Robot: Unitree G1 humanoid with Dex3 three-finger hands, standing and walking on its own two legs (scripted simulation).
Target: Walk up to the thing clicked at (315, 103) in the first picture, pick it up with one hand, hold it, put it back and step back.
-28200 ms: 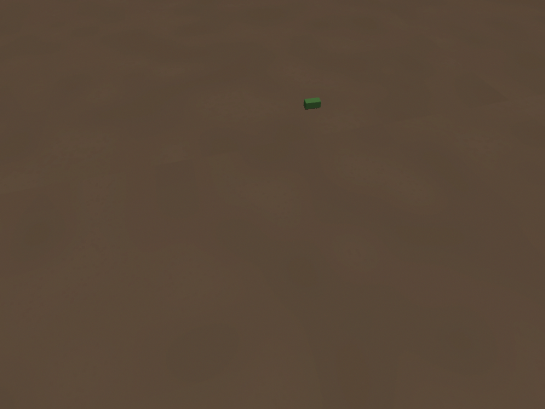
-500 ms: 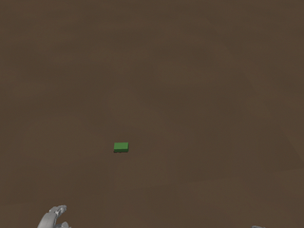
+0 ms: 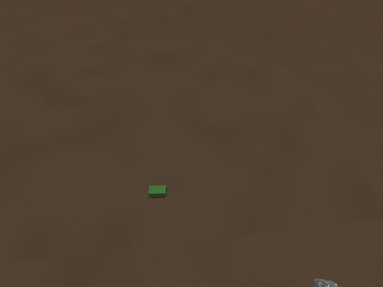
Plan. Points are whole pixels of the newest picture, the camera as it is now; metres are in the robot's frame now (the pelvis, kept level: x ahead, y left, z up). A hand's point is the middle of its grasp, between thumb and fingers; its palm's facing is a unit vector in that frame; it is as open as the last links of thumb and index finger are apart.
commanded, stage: stand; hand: left
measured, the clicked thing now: (157, 191) +0.72 +0.26 -0.76
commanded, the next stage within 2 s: walk up in 0.74 s
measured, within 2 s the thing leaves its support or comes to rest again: neither
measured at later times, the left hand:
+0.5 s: hand out of the picture +0.08 +0.24 -0.15, palm faces -0.04 -0.94 -0.35, open 7.4 cm
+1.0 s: hand out of the picture +0.05 +0.30 -0.15, palm faces +0.07 -0.93 -0.36, open 7.4 cm
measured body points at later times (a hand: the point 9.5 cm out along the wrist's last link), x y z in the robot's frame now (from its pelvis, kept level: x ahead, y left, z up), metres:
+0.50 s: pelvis +0.00 -0.01 +0.00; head +0.00 -0.02 +0.45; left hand +0.08 +0.29 -0.13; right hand +0.05 -0.31 -0.14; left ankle +0.01 +0.13 -0.75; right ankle +0.03 -0.13 -0.75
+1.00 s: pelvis +0.04 +0.02 +0.00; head +0.05 +0.02 +0.44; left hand +0.05 +0.35 -0.13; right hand +0.12 -0.31 -0.12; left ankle +0.10 +0.16 -0.72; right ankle +0.03 -0.12 -0.75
